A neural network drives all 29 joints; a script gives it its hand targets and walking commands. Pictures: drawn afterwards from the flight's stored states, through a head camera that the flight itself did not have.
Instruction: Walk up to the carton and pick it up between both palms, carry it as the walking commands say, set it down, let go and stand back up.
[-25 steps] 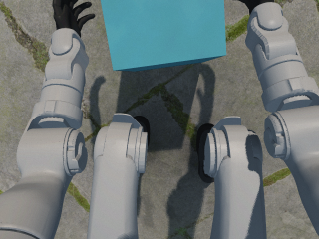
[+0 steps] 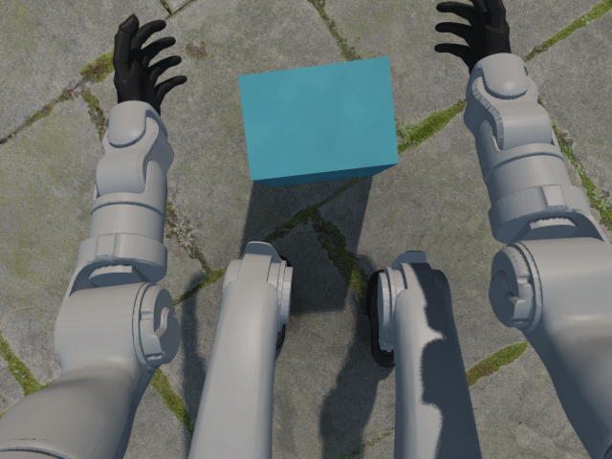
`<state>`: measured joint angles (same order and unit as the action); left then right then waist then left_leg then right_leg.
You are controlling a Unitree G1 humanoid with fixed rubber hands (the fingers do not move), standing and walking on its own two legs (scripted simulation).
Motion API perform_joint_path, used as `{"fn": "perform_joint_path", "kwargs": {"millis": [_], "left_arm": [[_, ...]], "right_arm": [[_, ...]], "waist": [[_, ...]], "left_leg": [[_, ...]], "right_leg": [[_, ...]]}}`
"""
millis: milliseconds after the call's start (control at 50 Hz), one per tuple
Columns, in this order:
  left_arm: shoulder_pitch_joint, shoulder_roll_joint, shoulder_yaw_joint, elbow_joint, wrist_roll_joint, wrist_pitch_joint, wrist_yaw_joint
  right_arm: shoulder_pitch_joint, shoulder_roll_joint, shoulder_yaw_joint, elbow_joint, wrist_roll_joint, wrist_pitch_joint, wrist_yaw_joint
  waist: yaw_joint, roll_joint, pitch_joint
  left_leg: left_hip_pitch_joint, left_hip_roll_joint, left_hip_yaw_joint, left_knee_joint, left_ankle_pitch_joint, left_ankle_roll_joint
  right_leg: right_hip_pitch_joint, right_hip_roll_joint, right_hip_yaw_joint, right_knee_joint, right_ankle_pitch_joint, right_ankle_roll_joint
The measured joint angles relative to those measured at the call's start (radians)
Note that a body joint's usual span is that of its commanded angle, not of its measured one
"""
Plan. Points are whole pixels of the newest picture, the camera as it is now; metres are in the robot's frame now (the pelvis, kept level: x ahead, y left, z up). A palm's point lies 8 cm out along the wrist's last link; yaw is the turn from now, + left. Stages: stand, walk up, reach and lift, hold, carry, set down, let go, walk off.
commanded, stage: set down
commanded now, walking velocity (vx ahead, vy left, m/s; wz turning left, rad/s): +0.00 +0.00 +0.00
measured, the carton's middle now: (319, 135) +0.48 +0.03 -0.35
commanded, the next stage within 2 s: let go in 0.72 s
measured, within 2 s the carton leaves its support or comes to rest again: neither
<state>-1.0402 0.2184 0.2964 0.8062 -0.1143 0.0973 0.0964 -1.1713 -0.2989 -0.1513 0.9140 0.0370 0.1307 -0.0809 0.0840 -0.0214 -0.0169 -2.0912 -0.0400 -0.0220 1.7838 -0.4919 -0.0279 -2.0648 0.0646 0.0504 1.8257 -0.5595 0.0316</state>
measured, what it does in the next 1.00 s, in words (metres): rises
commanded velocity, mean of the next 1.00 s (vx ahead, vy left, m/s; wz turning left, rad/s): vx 0.00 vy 0.00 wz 0.00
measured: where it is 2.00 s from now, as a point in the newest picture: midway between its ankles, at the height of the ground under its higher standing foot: (328, 326)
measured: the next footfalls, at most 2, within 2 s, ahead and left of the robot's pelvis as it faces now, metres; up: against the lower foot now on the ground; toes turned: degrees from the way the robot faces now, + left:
none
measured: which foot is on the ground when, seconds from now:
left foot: down 0.00-1.00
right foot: down 0.00-1.00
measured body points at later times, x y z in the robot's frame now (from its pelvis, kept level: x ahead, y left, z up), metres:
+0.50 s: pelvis +0.03 +0.00 +0.14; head +0.32 +0.01 +0.49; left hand +0.49 +0.24 +0.04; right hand +0.55 -0.15 +0.03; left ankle +0.11 +0.12 -0.45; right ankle +0.09 -0.12 -0.45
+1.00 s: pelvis +0.06 +0.01 +0.22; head +0.33 +0.01 +0.58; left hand +0.43 +0.24 +0.09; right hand +0.48 -0.17 +0.09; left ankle +0.11 +0.12 -0.45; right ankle +0.09 -0.12 -0.45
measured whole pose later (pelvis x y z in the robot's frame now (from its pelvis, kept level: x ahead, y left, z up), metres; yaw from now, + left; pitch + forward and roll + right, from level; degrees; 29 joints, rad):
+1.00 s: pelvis +0.06 +0.01 +0.22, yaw -1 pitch +39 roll -1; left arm -0.54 0.15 0.28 0.58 0.09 0.07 -0.07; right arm -0.63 -0.14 -0.23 0.62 -0.14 0.10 -0.05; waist 0.07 -0.01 -0.06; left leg -1.28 -0.02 -0.05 0.88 -0.27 0.00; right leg -1.25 0.05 0.07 0.89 -0.31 0.03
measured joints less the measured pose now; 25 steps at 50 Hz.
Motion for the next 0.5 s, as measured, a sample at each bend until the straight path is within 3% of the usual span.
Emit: {"fn": "perform_joint_path", "kwargs": {"millis": [240,500], "left_arm": [[0.123,-0.018,0.017,-0.110,0.023,0.033,-0.043],[0.177,-0.042,0.032,-0.088,0.067,0.008,-0.080]], "right_arm": [[0.116,0.014,-0.030,-0.102,-0.024,0.032,0.034],[0.176,0.051,-0.070,-0.074,-0.062,0.006,0.067]], "waist": [[0.000,0.000,-0.070],[0.003,-0.008,-0.103]], "left_leg": [[0.172,0.001,-0.010,-0.227,0.035,0.001],[0.424,0.007,-0.022,-0.538,0.122,0.003]], "right_leg": [[0.171,-0.003,0.003,-0.231,0.041,-0.006],[0.423,-0.008,0.006,-0.550,0.135,-0.012]]}}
